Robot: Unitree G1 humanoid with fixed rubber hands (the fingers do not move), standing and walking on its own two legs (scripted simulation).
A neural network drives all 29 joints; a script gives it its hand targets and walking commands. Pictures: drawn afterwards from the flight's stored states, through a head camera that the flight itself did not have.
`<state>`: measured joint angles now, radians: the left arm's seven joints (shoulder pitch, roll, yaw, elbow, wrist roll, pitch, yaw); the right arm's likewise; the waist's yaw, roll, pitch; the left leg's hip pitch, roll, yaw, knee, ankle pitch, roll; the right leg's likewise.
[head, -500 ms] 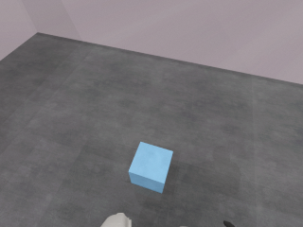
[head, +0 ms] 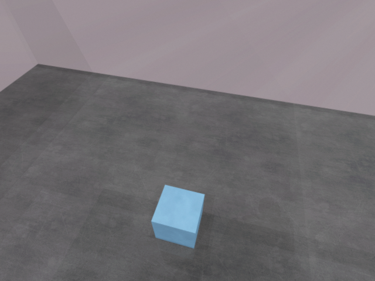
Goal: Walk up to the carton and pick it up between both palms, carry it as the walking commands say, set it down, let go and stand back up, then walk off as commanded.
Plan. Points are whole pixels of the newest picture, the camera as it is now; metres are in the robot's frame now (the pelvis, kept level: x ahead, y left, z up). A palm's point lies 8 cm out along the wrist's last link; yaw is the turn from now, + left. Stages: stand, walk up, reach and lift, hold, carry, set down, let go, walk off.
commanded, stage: walk up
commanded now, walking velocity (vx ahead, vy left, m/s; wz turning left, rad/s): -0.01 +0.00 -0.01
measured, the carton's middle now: (179, 216) +0.54 +0.02 -0.67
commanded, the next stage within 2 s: none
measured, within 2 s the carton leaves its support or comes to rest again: neither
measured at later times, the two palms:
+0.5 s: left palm out of the picture -0.01 +0.38 -0.11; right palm out of the picture +0.12 -0.18 -0.13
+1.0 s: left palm (86, 187) +0.40 +0.29 -0.12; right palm out of the picture +0.04 -0.10 -0.14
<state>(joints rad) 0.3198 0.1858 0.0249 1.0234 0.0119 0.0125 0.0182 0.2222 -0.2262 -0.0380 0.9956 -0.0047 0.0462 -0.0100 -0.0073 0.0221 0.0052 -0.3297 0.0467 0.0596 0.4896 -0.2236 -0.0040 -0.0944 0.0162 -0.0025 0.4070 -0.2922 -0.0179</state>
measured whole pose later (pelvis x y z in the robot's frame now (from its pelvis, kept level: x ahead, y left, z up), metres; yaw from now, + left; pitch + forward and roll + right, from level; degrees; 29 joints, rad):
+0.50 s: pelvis +0.03 +0.08 +0.00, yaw -7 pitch +3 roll +2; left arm 0.44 0.29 0.11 1.03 0.05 0.00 0.05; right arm 0.13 -0.27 -0.05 0.90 -0.02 0.04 0.04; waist 0.07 -0.01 0.04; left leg -0.41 0.05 0.02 0.60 -0.32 -0.06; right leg -0.16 -0.13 0.16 0.41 -0.32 0.09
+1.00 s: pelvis +0.17 +0.11 -0.01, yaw -13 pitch +1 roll +0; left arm -0.03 0.20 0.06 0.91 0.01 0.04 -0.02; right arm 0.41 -0.20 -0.04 1.04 -0.02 -0.02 -0.04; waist -0.09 0.03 0.10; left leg -0.07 0.08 0.13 0.47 -0.40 -0.03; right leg -0.39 0.02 -0.05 0.59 -0.23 -0.03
